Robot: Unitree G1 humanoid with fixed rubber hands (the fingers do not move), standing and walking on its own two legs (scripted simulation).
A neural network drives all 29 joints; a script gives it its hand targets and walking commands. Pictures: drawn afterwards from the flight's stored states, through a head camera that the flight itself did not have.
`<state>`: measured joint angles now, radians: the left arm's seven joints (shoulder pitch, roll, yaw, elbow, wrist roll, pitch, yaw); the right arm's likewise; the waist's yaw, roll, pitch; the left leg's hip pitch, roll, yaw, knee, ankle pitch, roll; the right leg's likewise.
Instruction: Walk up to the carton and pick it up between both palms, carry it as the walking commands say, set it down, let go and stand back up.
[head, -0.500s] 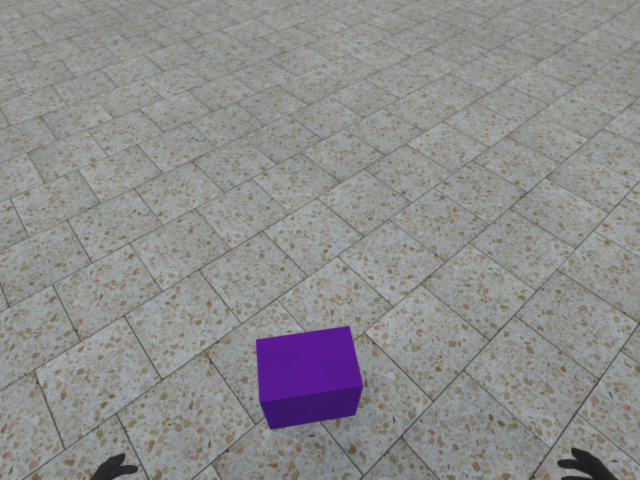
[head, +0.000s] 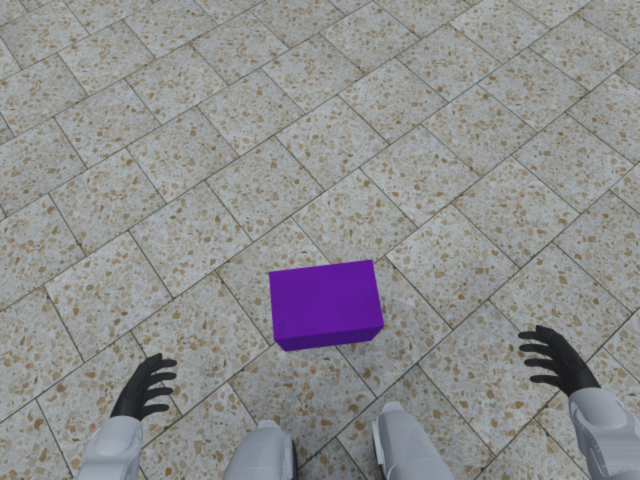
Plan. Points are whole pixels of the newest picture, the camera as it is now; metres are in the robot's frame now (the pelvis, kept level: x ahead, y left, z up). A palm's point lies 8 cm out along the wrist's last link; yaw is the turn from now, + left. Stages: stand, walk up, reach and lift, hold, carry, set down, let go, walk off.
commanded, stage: reach and lift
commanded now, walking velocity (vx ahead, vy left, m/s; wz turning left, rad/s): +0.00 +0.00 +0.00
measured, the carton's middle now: (324, 309) +0.42 +0.01 -0.60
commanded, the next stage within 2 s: none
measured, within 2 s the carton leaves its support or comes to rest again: neither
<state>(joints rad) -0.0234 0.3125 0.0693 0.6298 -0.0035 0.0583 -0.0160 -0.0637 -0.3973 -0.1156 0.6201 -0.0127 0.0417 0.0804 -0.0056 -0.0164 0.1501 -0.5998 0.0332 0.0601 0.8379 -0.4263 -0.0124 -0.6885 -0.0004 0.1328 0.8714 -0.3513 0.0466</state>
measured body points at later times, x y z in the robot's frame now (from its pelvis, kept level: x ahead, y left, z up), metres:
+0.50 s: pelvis -0.08 -0.01 -0.05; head +0.14 -0.02 +0.34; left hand +0.29 +0.23 -0.16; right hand +0.32 -0.27 -0.14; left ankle -0.03 +0.12 -0.70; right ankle +0.01 -0.15 -0.70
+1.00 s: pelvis -0.07 -0.02 -0.08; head +0.24 -0.02 +0.23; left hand +0.41 +0.21 -0.22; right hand +0.44 -0.24 -0.21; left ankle -0.03 +0.12 -0.70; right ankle +0.01 -0.15 -0.70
